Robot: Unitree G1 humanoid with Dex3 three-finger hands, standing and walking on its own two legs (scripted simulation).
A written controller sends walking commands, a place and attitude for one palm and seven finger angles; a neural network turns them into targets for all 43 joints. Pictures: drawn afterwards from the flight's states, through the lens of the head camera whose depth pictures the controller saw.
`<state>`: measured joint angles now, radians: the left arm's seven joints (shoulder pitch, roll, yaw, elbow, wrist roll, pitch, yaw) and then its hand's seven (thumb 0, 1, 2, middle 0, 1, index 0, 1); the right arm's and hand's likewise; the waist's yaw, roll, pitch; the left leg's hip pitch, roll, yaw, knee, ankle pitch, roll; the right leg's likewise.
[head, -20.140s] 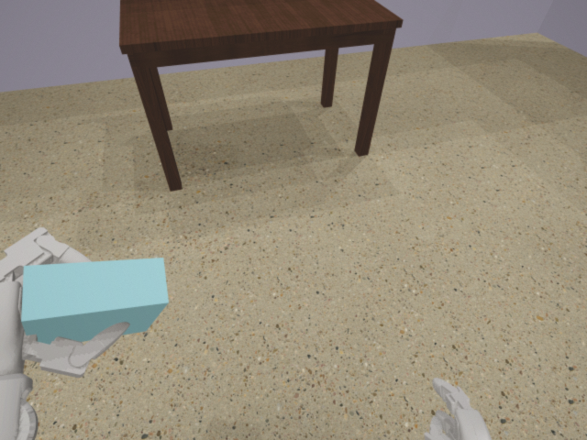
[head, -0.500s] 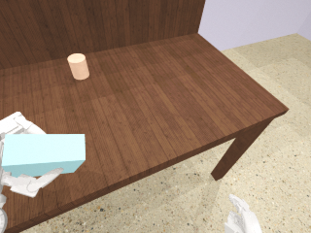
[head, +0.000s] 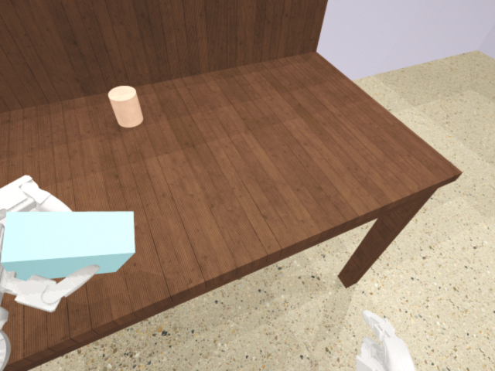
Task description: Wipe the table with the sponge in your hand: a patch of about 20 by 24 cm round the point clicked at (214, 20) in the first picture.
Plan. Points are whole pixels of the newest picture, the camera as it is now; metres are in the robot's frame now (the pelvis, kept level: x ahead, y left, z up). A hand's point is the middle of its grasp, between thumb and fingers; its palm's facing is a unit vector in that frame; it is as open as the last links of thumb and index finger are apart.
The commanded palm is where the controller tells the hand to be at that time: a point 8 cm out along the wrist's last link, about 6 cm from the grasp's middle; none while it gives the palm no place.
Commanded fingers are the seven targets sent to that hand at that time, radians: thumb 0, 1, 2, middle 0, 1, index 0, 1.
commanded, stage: shuffle to correct the standing spot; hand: left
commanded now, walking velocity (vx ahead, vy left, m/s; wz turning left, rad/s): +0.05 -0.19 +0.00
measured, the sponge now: (89, 246) +0.23 +0.21 +0.15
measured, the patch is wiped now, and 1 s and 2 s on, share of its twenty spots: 0.00 0.00 0.00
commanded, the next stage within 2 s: none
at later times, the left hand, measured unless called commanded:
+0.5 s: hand (52, 247) +0.22 +0.24 +0.16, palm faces +0.31 -0.87 -0.40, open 9.2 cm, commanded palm +0.16 +0.28 +0.18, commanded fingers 0.00 0.10 1.30 -1.20 -1.60 -1.20 -1.60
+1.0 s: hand (55, 247) +0.22 +0.24 +0.16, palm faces +0.31 -0.87 -0.39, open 9.2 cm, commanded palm +0.16 +0.28 +0.18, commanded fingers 0.00 0.10 1.30 -1.20 -1.60 -1.20 -1.60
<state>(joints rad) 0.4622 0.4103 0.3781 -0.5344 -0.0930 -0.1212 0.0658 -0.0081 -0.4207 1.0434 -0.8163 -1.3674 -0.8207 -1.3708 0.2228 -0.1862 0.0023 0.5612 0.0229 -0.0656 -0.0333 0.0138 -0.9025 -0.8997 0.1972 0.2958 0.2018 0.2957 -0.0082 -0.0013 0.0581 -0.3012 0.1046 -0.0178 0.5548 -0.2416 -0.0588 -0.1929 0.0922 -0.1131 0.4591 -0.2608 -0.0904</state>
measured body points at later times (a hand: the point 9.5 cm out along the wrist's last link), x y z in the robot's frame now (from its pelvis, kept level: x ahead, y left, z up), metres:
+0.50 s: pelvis +0.00 +0.00 +0.00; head +0.02 +0.02 +0.45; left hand +0.20 +0.29 +0.18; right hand +0.17 -0.23 -0.08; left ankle +0.03 +0.16 -0.73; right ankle +0.00 -0.06 -0.73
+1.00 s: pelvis +0.00 +0.00 +0.00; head +0.02 +0.01 +0.45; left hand +0.20 +0.28 +0.18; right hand +0.17 -0.23 -0.08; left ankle +0.03 +0.16 -0.73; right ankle +0.00 -0.06 -0.73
